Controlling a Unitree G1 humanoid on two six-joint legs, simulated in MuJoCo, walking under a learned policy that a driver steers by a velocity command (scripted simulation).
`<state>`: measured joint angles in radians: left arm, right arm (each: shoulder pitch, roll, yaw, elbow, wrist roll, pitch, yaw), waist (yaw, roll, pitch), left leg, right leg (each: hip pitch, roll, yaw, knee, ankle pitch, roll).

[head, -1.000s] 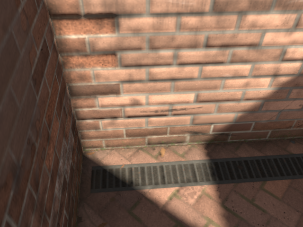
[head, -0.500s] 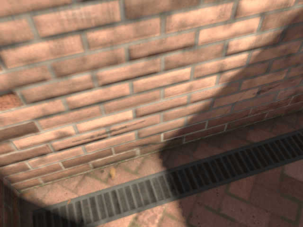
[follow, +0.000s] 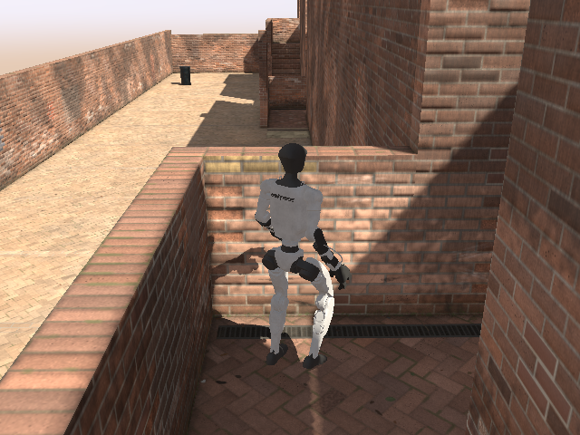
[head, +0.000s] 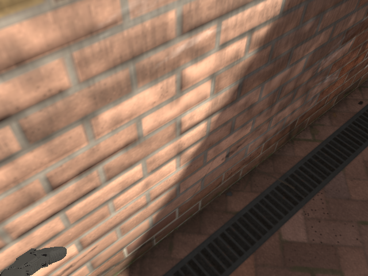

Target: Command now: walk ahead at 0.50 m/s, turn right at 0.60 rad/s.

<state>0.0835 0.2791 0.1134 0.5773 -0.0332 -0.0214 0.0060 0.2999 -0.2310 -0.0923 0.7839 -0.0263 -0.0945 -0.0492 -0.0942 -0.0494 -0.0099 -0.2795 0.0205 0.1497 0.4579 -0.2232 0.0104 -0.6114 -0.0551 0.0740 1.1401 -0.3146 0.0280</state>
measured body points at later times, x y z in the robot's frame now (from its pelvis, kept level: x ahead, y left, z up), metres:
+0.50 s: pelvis +0.11 -0.05 -0.01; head +0.15 -0.06 +0.44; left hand +0.38 +0.14 -0.08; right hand +0.24 -0.37 -0.09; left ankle +0.21 +0.09 -0.70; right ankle +0.10 -0.14 -0.74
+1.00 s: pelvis +0.12 -0.08 -0.01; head +0.12 -0.10 +0.44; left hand +0.39 +0.04 -0.08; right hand +0.11 -0.38 -0.12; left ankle +0.18 +0.05 -0.71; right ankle +0.07 -0.19 -0.74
